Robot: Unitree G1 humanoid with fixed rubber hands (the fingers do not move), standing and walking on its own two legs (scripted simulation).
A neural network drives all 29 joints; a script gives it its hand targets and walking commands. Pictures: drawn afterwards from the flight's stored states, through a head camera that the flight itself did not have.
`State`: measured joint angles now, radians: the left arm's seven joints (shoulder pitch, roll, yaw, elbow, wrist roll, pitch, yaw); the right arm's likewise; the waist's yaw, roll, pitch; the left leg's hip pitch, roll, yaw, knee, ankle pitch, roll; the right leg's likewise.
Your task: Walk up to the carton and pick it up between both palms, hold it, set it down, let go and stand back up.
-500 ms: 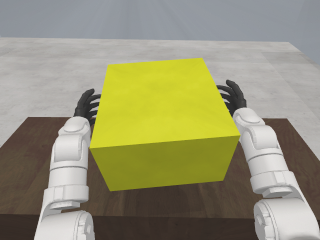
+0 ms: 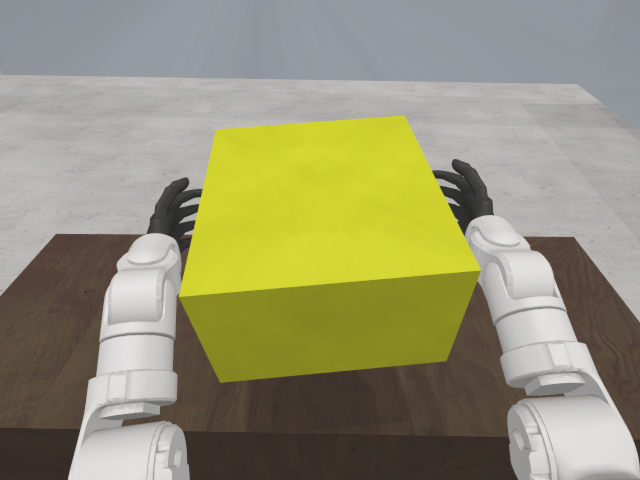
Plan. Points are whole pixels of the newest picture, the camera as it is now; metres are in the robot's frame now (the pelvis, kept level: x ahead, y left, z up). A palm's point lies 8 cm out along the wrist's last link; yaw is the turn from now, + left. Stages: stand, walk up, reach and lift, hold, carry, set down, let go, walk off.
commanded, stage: hold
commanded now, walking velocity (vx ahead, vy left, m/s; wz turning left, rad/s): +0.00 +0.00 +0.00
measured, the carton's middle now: (321, 235) +0.40 +0.01 +0.15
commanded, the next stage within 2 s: none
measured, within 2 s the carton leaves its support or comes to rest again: neither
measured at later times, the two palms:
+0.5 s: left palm (165, 240) +0.35 +0.20 +0.19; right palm (474, 221) +0.36 -0.18 +0.19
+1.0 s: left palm (166, 240) +0.35 +0.20 +0.18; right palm (473, 222) +0.37 -0.18 +0.19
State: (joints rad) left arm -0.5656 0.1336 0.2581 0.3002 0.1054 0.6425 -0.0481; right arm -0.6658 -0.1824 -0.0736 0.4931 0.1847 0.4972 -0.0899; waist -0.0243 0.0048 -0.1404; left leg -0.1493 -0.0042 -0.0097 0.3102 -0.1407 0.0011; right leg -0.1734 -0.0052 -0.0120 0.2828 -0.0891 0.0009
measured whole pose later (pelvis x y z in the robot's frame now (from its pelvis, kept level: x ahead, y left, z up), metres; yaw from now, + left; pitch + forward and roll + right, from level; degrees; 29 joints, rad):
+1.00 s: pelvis +0.00 +0.00 +0.00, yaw +0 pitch -1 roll +0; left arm -0.57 0.13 0.26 0.30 0.11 0.64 -0.05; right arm -0.67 -0.18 -0.07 0.49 0.18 0.49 -0.09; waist -0.02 0.00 -0.13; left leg -0.15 0.00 -0.01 0.31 -0.14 0.00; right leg -0.17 -0.01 -0.01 0.28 -0.09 0.00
